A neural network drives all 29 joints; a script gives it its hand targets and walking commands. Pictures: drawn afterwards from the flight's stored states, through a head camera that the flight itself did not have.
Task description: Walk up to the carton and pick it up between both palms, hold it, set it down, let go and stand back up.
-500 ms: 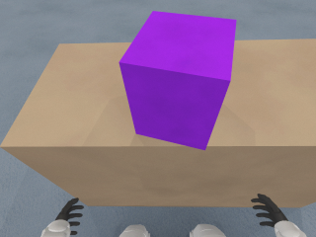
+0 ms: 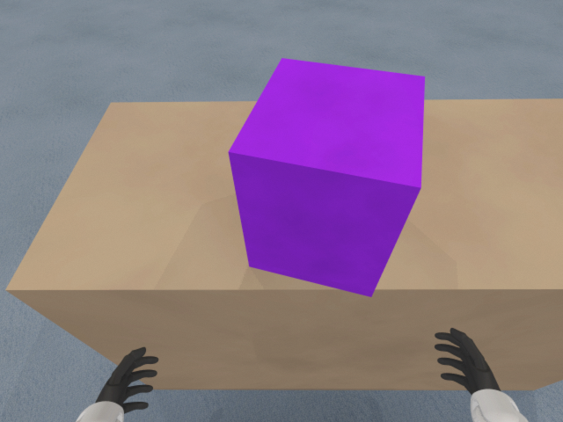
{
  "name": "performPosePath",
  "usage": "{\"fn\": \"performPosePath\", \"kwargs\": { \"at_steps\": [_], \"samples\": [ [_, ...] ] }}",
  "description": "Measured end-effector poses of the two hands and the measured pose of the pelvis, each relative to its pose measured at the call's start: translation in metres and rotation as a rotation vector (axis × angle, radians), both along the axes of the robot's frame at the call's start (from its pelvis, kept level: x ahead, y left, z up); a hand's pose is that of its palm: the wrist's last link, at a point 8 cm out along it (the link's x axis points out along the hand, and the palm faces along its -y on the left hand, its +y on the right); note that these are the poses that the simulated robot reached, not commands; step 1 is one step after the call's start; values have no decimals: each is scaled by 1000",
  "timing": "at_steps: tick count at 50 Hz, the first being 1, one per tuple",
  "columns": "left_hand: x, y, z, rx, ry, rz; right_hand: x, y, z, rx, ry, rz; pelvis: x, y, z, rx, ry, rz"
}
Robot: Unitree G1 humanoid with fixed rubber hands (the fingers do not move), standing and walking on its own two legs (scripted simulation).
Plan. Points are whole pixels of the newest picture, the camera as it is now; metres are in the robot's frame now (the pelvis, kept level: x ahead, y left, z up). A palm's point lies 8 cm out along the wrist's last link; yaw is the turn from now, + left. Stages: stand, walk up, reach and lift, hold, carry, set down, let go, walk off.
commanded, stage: reach and lift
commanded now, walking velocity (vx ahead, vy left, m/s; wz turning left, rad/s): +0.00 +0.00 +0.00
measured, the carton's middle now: (328, 181) +0.41 -0.04 +0.11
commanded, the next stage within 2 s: none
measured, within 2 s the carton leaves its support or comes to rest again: neither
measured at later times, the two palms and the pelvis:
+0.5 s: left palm (115, 399) +0.14 +0.23 +0.01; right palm (491, 394) +0.14 -0.22 +0.01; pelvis -0.02 +0.00 +0.00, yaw -1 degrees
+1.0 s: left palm (117, 360) +0.17 +0.22 +0.07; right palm (492, 371) +0.15 -0.20 +0.08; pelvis -0.02 +0.00 +0.00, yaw -2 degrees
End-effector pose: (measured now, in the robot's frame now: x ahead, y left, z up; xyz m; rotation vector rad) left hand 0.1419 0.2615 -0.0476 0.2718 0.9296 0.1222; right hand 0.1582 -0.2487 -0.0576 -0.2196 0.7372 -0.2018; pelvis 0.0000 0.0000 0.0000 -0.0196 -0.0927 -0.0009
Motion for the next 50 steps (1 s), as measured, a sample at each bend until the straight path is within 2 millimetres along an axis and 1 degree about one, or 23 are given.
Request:
{"fn": "performPosePath", "kwargs": {
  "at_steps": [4,9,17,24,29,38,50],
  "samples": [
    [7,-3,11,-21,-51,-13,-1,7,8,15,-35,-22,1,3,1,-1,-4,-6],
    [10,-8,22,-52,-102,-22,-3,8,23,12,-84,-46,-1,4,2,-1,-11,-11],
    [4,-17,37,-95,-156,-31,-8,11,51,16,-158,-79,-8,3,3,2,-22,-13],
    [-1,-26,52,-138,-219,-51,-20,25,70,41,-189,-103,-16,3,2,3,-33,-16],
    [1,-32,67,-162,-283,-79,-26,33,83,62,-210,-121,-22,4,2,4,-39,-24],
    [9,-40,88,-189,-371,-122,-21,37,111,82,-293,-141,-25,3,2,6,-43,-27],
    [27,-46,117,-243,-473,-170,-10,51,135,131,-358,-156,-20,4,3,7,-32,-34]
  ]
}}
